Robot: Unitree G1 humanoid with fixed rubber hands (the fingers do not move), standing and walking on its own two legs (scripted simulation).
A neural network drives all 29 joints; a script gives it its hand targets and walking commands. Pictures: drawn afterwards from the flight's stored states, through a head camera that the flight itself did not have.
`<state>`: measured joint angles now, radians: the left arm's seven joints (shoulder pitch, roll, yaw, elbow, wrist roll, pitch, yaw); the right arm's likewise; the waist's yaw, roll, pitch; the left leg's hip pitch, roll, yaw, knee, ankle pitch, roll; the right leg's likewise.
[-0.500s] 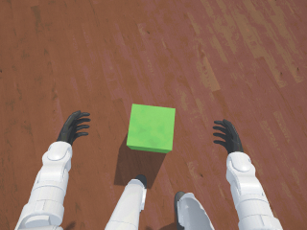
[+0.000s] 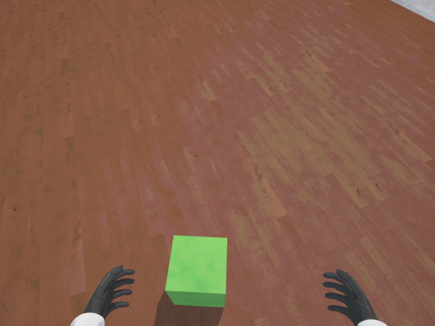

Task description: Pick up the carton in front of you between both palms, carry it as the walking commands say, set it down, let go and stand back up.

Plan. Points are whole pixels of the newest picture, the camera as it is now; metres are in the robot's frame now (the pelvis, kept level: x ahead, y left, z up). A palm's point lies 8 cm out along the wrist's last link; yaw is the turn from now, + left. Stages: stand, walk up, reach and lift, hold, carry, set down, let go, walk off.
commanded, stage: let go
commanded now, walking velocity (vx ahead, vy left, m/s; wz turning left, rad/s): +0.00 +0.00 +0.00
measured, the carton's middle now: (199, 272) +0.39 +0.10 -0.65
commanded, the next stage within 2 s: stand in 0.30 s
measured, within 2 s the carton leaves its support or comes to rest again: neither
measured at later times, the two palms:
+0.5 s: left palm (70, 315) +0.15 +0.29 -0.09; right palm (377, 325) +0.15 -0.27 -0.08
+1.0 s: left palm out of the picture +0.13 +0.32 -0.10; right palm out of the picture +0.12 -0.26 -0.09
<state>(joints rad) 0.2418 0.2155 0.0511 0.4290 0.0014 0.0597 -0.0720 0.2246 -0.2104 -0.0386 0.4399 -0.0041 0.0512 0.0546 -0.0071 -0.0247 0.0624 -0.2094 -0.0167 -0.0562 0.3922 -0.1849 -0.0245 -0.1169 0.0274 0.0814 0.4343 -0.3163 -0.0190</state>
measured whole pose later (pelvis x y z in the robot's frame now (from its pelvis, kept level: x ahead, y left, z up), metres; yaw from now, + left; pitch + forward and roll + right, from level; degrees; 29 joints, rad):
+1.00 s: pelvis +0.01 +0.03 +0.00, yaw -2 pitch -1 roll +0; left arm 0.22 0.36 0.03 0.77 0.03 0.01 0.03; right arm 0.13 -0.33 -0.03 0.88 -0.04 -0.01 -0.02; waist 0.00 -0.03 0.02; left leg -0.21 -0.02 -0.01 0.49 -0.26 0.02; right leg -0.09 0.00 0.10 0.44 -0.34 0.02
